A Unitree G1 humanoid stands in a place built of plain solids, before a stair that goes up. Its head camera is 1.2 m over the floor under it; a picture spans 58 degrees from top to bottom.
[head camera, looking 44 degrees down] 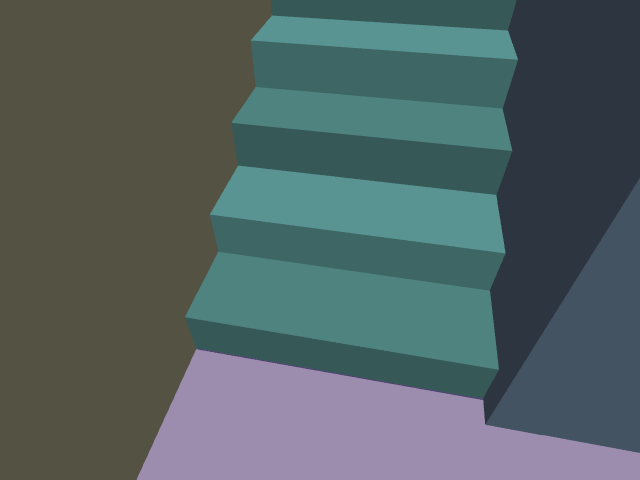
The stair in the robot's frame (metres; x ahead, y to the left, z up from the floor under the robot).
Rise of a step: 0.16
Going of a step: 0.27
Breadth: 0.88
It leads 11 degrees to the right of straight ahead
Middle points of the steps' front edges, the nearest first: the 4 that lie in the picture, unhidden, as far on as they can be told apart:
0.66 -0.04 0.17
0.93 -0.09 0.33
1.19 -0.14 0.50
1.46 -0.19 0.66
